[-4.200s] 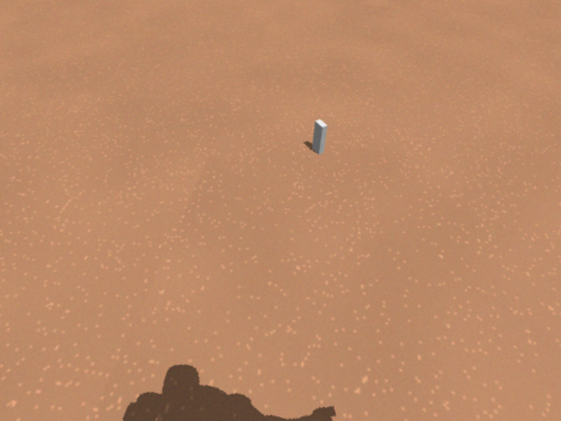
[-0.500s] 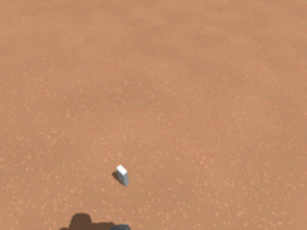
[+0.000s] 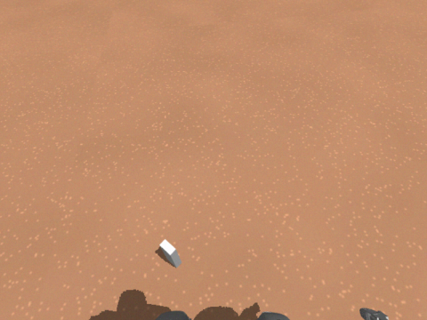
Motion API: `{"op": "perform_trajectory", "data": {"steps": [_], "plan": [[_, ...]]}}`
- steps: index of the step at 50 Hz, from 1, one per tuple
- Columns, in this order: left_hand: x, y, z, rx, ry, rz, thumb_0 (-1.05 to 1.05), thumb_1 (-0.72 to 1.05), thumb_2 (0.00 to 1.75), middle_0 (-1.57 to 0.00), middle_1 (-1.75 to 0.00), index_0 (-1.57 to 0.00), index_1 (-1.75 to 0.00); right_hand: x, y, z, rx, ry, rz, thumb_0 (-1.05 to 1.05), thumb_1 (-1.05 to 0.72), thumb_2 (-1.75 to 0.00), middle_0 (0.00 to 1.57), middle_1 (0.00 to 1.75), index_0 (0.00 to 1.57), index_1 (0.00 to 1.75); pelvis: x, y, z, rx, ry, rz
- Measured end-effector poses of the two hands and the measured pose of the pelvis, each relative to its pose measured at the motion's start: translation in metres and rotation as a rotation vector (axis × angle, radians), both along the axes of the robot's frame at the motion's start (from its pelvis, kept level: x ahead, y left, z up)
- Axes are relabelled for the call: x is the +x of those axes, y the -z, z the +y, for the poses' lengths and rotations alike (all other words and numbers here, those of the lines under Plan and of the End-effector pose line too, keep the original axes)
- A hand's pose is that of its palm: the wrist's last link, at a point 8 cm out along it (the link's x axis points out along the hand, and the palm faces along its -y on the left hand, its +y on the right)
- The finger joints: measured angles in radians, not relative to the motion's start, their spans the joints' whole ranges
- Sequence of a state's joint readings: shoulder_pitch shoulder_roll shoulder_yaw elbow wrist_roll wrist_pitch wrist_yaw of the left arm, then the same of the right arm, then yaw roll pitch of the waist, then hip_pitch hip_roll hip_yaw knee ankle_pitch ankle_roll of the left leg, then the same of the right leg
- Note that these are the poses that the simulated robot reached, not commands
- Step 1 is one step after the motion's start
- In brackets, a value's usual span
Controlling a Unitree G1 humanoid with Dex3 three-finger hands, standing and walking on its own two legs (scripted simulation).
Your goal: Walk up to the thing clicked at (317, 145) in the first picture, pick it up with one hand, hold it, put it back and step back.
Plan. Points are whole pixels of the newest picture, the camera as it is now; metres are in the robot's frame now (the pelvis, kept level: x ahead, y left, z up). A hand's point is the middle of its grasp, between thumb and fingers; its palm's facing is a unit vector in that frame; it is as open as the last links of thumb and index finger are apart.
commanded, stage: walk up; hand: left
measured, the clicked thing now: (171, 254) +0.44 +0.23 -0.66
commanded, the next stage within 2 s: stand in 1.10 s
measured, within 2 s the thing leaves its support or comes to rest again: neither
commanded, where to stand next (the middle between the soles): +0.11 +0.00 m, yaw +2 degrees
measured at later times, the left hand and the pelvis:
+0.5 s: hand out of the picture +0.10 +0.26 -0.13, palm faces -0.01 -0.95 -0.31, open 7.4 cm; pelvis +0.00 +0.01 +0.02, yaw +0 degrees
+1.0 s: hand out of the picture +0.08 +0.26 -0.13, palm faces +0.04 -0.94 -0.33, open 7.4 cm; pelvis +0.02 +0.01 +0.03, yaw +2 degrees
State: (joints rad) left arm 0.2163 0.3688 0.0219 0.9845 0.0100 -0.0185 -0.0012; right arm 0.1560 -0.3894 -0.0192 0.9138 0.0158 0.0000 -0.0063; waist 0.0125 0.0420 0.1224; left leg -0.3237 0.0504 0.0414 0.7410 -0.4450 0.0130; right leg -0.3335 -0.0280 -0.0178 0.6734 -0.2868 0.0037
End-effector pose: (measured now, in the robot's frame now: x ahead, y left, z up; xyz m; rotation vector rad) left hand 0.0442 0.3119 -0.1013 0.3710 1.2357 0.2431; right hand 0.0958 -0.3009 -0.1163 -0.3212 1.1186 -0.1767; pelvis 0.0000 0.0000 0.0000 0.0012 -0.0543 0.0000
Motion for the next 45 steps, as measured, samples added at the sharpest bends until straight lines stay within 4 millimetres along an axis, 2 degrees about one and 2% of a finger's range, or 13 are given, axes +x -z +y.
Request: {"op": "perform_trajectory", "data": {"steps": [6, 12, 17, 21, 27, 36, 45], "plan": [[0.028, -0.005, -0.01, -0.018, 0.022, -0.059, 0.01, 0.91, 0.9, -0.21, -0.3, -0.2, -0.3, -0.006, 0.002, 0.006, 0.027, 0.003, 0.028, 0.01, -0.9, -0.9, 0.2, 0.3, 0.2, 0.3, -0.004, -0.005, 0.0, 0.02, -0.006, 0.0], [0.055, -0.008, -0.017, -0.065, 0.043, -0.128, 0.0, 0.91, 0.9, -0.21, -0.3, -0.2, -0.3, -0.024, -0.011, 0.005, 0.008, 0.02, 0.064, 0.01, -0.9, -0.9, 0.2, 0.3, 0.21, 0.3, -0.004, -0.013, 0.002, 0.015, -0.003, -0.004], [0.066, -0.008, -0.018, -0.096, 0.045, -0.144, 0.0, 0.91, 0.9, -0.21, -0.3, -0.2, -0.3, -0.038, -0.022, 0.001, -0.022, 0.038, 0.095, 0.01, -0.9, -0.9, 0.2, 0.3, 0.21, 0.3, -0.003, -0.019, 0.005, 0.006, -0.004, -0.003], [0.062, -0.006, -0.015, -0.106, 0.036, -0.118, 0.0, 0.91, 0.9, -0.21, -0.3, -0.2, -0.3, -0.045, -0.027, -0.001, -0.039, 0.048, 0.123, 0.01, -0.9, -0.9, 0.2, 0.3, 0.21, 0.3, -0.002, -0.022, 0.007, 0.002, -0.006, 0.004], [0.041, -0.003, -0.007, -0.097, 0.002, -0.038, 0.0, 0.91, 0.9, -0.21, -0.3, -0.2, -0.3, -0.042, -0.028, 0.0, -0.042, 0.049, 0.145, 0.01, -0.9, -0.9, 0.2, 0.3, 0.2, 0.3, 0.003, -0.025, 0.009, -0.001, -0.01, 0.01], [0.018, -0.005, -0.001, -0.078, -0.052, 0.031, 0.0, 0.91, 0.9, -0.21, -0.3, -0.2, -0.3, -0.01, -0.024, 0.011, -0.01, 0.021, 0.111, 0.01, -0.9, -0.9, 0.2, 0.3, 0.2, 0.3, 0.011, -0.026, 0.01, -0.003, -0.018, 0.012], [0.022, -0.008, -0.003, -0.076, -0.068, 0.018, 0.0, 0.91, 0.9, -0.21, -0.3, -0.2, -0.3, 0.019, -0.024, 0.02, 0.011, -0.002, 0.068, 0.01, -0.9, -0.9, 0.2, 0.3, 0.21, 0.3, 0.017, -0.028, 0.01, -0.002, -0.025, 0.014]]}}
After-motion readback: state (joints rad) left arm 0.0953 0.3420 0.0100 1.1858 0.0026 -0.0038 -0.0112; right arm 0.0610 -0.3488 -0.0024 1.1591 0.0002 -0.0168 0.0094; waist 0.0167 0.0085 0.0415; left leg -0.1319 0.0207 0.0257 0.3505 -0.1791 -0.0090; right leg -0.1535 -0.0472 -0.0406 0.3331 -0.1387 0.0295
